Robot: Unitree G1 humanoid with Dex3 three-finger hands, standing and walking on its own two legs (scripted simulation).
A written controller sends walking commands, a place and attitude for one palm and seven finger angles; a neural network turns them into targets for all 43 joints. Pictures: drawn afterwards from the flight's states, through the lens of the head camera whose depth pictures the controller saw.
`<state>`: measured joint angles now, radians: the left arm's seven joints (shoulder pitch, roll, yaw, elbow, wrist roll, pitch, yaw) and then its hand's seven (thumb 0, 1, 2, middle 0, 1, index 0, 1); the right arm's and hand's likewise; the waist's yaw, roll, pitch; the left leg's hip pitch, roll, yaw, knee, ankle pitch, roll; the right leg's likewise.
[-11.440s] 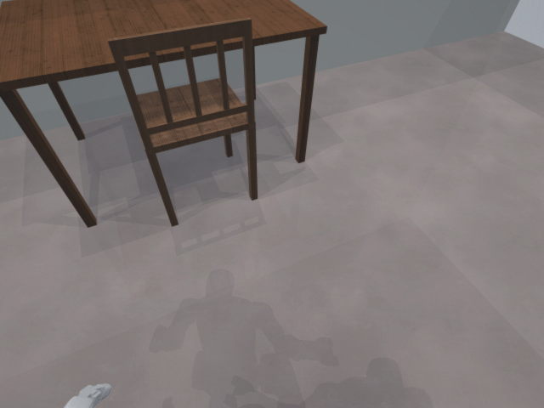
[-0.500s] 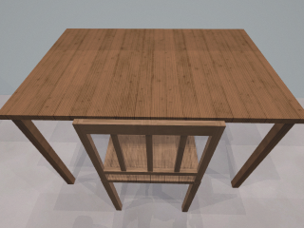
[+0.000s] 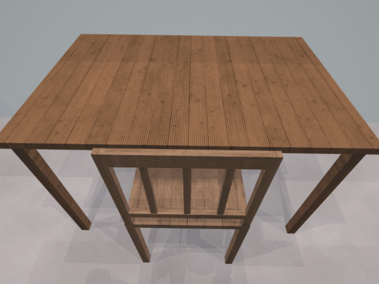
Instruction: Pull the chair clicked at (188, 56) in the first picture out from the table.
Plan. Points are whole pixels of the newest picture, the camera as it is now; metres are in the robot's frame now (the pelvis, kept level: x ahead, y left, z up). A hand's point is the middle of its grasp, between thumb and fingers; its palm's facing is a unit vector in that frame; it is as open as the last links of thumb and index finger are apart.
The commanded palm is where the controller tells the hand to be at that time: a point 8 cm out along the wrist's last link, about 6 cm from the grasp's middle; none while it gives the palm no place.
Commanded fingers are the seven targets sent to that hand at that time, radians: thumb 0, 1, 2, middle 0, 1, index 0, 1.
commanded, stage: look again from close up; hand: left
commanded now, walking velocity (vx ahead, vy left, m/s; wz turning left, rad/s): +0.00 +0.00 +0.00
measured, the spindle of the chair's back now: (187, 191) +0.38 +0.03 -0.10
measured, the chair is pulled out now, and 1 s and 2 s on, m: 0.00 0.00 0.00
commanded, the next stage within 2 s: none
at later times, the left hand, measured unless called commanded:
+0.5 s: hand out of the picture -0.02 +0.17 -0.18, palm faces +0.04 -0.98 -0.17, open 7.3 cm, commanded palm none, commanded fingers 0.00 0.90 0.90 -0.20 -0.30 -0.20 -0.30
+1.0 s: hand out of the picture -0.01 +0.17 -0.18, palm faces +0.03 -0.99 -0.16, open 7.3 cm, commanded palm none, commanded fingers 0.00 0.90 0.90 -0.20 -0.30 -0.20 -0.30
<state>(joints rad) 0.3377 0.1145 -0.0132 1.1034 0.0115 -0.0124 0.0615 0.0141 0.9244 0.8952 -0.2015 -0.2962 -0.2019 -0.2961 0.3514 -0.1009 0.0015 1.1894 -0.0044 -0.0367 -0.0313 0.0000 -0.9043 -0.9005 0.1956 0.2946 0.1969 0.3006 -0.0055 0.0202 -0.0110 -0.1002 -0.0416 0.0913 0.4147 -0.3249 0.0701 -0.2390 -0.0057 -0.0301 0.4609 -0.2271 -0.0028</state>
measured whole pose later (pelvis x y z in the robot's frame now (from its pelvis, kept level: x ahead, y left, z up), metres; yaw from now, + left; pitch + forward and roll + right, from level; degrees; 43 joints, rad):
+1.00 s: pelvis +0.01 +0.02 +0.00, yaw -1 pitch +1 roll -1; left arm 0.35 0.10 -0.01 1.12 0.01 -0.01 0.07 0.01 0.92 0.90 -0.20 -0.30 -0.20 -0.30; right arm 0.37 -0.08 0.01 1.19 0.00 -0.04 -0.04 0.00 -0.90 -0.90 0.20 0.29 0.20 0.30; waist 0.00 0.00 -0.02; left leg -0.08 -0.07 0.11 0.40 -0.34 0.10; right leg -0.23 -0.03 -0.01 0.46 -0.24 0.03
